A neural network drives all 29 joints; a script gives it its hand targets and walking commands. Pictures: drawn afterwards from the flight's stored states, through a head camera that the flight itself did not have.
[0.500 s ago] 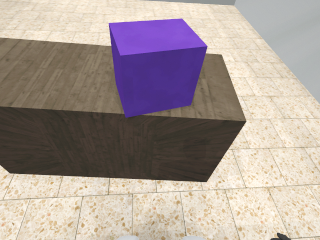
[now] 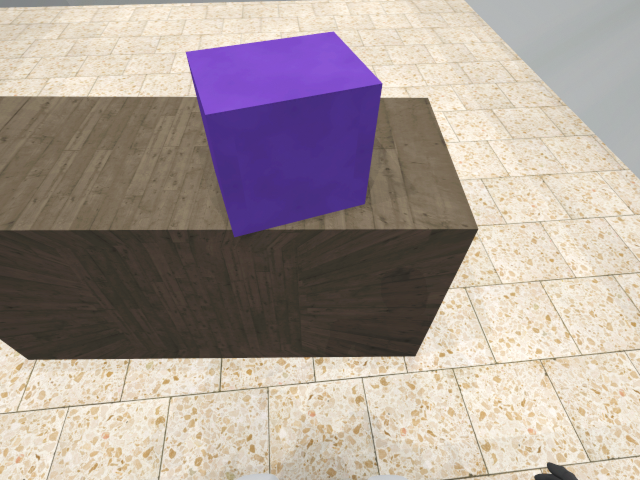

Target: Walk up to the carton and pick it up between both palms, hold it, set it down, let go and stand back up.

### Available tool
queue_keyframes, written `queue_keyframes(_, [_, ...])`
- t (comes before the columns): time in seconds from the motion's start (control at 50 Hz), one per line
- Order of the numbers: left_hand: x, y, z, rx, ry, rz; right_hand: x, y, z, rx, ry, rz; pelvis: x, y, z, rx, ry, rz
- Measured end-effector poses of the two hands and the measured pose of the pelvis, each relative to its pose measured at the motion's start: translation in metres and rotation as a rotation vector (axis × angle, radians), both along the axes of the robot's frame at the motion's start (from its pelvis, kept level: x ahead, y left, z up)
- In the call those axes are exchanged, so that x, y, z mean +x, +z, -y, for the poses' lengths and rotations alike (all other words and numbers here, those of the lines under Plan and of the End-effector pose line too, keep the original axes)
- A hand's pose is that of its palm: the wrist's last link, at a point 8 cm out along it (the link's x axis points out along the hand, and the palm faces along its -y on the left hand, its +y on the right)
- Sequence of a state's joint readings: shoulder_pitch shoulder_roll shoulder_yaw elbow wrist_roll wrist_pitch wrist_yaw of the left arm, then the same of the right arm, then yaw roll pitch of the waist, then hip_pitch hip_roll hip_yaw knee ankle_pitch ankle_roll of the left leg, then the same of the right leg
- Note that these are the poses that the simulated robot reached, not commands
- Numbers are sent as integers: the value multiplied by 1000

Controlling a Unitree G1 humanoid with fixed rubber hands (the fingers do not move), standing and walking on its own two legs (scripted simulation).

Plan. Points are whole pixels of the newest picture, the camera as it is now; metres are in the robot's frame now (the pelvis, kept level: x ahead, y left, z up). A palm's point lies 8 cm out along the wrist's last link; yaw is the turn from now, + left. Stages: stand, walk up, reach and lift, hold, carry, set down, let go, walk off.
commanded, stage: walk up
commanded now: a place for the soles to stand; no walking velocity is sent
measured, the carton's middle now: (283, 135) +0.70 +0.07 +0.02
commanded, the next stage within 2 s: none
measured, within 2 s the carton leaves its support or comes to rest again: neither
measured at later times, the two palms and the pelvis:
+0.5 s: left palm out of the picture +0.09 +0.27 -0.08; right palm (582, 472) +0.14 -0.33 -0.09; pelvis +0.01 -0.03 +0.00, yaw +2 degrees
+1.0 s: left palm out of the picture +0.06 +0.31 -0.10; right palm (550, 465) +0.15 -0.29 -0.10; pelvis +0.03 +0.00 +0.00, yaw +1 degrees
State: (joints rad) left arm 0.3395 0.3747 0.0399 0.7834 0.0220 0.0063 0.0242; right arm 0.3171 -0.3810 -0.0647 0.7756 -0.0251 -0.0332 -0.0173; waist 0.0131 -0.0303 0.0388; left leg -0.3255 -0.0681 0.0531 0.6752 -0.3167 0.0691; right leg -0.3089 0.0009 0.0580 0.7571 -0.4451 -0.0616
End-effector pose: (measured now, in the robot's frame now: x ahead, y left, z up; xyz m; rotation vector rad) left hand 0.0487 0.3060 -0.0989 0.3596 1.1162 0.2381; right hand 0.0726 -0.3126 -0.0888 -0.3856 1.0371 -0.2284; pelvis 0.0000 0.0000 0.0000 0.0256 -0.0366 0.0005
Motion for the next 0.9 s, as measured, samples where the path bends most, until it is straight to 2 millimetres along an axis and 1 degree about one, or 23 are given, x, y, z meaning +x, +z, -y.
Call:
queue_keyframes(0.04, [-2, 3, 10, 10, -1, 14, 1, -7, 6, 24, 3, -5, -2, -2, 10, -1, 3, 9])
queue_keyframes(0.08, [-3, 7, 18, 15, -5, 20, 4, -9, 10, 45, 12, -4, -3, 0, 17, 4, 7, 10])
queue_keyframes(0.18, [5, 14, 28, 29, -8, 34, 11, -12, 18, 68, 25, -1, -1, 2, 28, 14, 15, 6])
queue_keyframes(0.26, [18, 14, 31, 22, -13, 59, 20, -12, 19, 65, 41, -11, 1, 1, 30, 9, 31, 0])
queue_keyframes(0.34, [30, 15, 35, 20, -29, 73, 34, -10, 19, 62, 50, 23, 4, 2, 31, 12, 30, -3])
queue_keyframes(0.46, [41, 17, 35, 21, -40, 96, 59, -5, 17, 65, 65, 71, 6, 2, 31, 12, 30, -6])
queue_keyframes(0.54, [45, 18, 35, 21, -44, 106, 68, -3, 15, 66, 72, 95, 5, 2, 31, 11, 30, -5])
queue_keyframes(0.64, [45, 18, 35, 21, -44, 108, 73, -1, 14, 68, 77, 106, 5, 2, 31, 11, 30, -5])
queue_keyframes(0.8, [45, 17, 35, 19, -46, 111, 69, -3, 14, 78, 77, 89, 6, 1, 30, 11, 30, -6])
queue_keyframes(0.84, [40, 16, 32, 15, -42, 111, 69, -4, 10, 90, 82, 78, 8, 1, 28, 8, 29, -9])
queue_keyframes(0.9, [26, 12, 21, 15, -21, 67, 69, -6, 3, 101, 80, 59, 15, 1, 20, 4, 21, -17])
